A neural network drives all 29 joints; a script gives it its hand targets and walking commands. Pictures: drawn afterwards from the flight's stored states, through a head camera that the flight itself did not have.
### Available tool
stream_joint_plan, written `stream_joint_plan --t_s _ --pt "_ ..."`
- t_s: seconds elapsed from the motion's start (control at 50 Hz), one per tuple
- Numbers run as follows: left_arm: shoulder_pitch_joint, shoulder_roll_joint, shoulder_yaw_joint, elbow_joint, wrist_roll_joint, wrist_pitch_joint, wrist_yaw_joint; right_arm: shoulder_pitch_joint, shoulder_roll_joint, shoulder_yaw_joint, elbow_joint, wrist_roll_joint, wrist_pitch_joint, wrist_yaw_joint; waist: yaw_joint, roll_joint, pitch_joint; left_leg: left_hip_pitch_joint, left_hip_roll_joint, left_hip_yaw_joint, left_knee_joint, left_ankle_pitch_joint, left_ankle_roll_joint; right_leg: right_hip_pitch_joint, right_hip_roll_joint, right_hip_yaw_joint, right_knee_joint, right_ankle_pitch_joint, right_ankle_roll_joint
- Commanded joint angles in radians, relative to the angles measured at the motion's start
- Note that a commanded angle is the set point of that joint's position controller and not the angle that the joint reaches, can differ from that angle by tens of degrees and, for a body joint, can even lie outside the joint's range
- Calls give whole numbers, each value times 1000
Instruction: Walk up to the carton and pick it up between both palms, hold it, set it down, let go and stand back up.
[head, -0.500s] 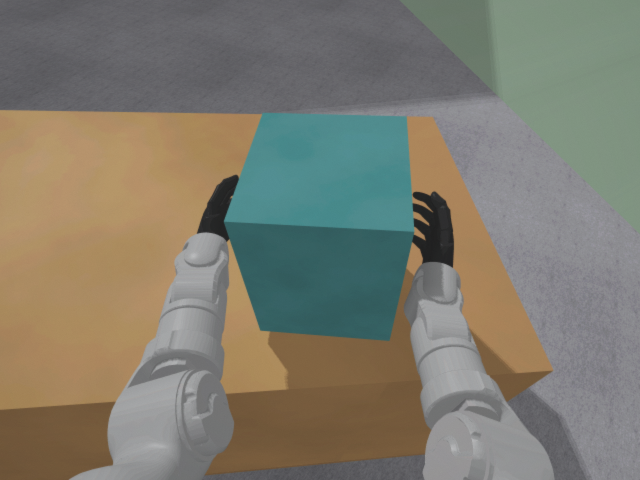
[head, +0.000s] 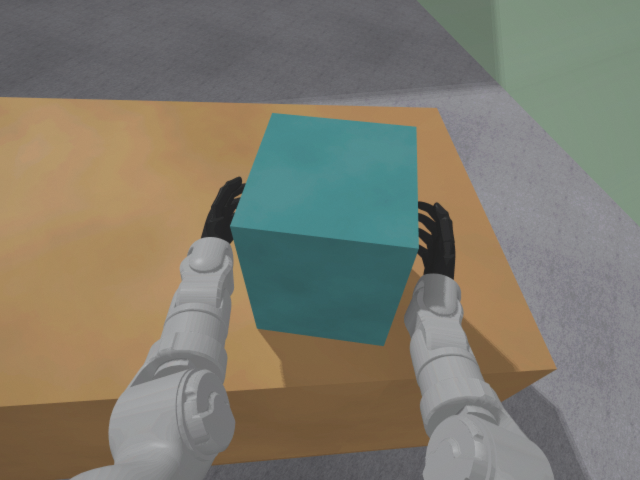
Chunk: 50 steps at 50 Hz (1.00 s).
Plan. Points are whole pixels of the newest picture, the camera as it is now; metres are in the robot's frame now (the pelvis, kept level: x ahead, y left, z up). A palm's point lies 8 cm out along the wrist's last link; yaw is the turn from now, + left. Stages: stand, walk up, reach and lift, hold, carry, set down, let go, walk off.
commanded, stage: set down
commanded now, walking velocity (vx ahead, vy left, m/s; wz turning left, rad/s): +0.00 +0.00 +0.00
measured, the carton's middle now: (330, 235) +0.46 -0.03 +0.02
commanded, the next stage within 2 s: none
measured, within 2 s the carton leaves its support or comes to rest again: rests again in 1.48 s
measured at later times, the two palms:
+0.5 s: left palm (225, 238) +0.44 +0.12 +0.05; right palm (439, 276) +0.37 -0.16 +0.05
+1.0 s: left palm (225, 238) +0.44 +0.12 +0.05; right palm (439, 276) +0.37 -0.16 +0.04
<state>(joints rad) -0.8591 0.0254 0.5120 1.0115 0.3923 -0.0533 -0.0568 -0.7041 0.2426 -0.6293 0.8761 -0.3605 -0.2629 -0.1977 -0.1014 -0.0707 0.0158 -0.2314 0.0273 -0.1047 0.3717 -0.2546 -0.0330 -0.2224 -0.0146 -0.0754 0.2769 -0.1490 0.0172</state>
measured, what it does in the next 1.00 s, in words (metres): stands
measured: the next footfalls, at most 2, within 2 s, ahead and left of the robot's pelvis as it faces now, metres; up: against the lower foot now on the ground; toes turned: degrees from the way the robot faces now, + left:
none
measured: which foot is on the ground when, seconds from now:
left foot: down 0.00-1.00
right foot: down 0.00-1.00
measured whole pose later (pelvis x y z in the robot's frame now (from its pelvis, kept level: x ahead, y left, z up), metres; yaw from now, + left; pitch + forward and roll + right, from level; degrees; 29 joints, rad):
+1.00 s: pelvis +0.00 -0.01 +0.00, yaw +0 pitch +7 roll -1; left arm -0.90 0.02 0.64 1.07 0.44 -0.14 -0.10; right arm -0.71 0.26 -0.72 0.89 -0.46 -0.31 -0.18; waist -0.10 -0.07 0.03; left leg -0.26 0.03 -0.10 0.37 -0.25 -0.03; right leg -0.25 -0.01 -0.08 0.28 -0.16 0.02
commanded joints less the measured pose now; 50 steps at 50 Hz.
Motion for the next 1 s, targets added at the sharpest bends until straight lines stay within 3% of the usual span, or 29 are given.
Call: stream_joint_plan --t_s 0.0,0.02,0.04,0.16,0.22,0.36,0.66,0.76,0.84,0.86,0.94,0.98 --pt "-614 -488 -249 64 18 -84 -153 -545 499 281 32 -165 -57 155 -39 148 -635 -144 -72 210 -36 390 -24 505 6 -21 123 675 43" --pt "-598 -480 -241 75 24 -85 -152 -543 497 294 36 -157 -57 158 -26 147 -625 -150 -74 210 -37 390 -22 514 4 -18 125 681 44" --pt "-595 -478 -234 79 30 -85 -155 -522 500 283 44 -166 -54 154 -36 144 -607 -161 -74 211 -46 374 -18 522 1 -17 127 695 47" --pt "-581 -464 -211 102 51 -90 -158 -529 494 268 45 -175 -58 154 -26 146 -598 -162 -73 210 -46 372 -13 515 2 -16 131 684 50" --pt "-581 -449 -191 123 48 -93 -162 -520 502 270 41 -179 -58 150 -17 119 -581 -189 -73 213 -48 353 -3 527 -2 -11 137 715 56" --pt "-567 -446 -175 135 67 -101 -159 -524 502 253 34 -187 -66 153 -6 133 -593 -197 -74 213 -50 333 5 512 -3 -8 138 688 57" --pt "-549 -422 -135 149 96 -103 -162 -485 494 200 52 -220 -55 154 -16 131 -501 -196 -67 210 -66 252 19 450 3 -12 113 555 56" --pt "-525 -385 -95 167 116 -96 -163 -468 460 195 68 -217 -47 153 3 121 -449 -192 -70 211 -63 241 26 444 1 -4 107 545 58" --pt "-536 -426 -104 145 127 -92 -164 -473 472 148 70 -248 -49 155 -19 141 -417 -173 -64 201 -58 245 18 393 9 -16 98 475 52" --pt "-527 -405 -85 146 132 -94 -160 -470 469 160 63 -246 -52 155 -1 123 -436 -161 -66 204 -54 252 25 388 9 -11 97 492 57" --pt "-523 -401 -73 130 139 -97 -157 -454 457 138 63 -259 -50 156 -7 134 -422 -152 -65 203 -52 261 24 375 13 -12 92 473 54" --pt "-513 -406 -61 141 147 -91 -163 -454 467 135 54 -268 -45 154 -9 114 -392 -162 -68 205 -53 244 29 382 13 -10 90 483 58"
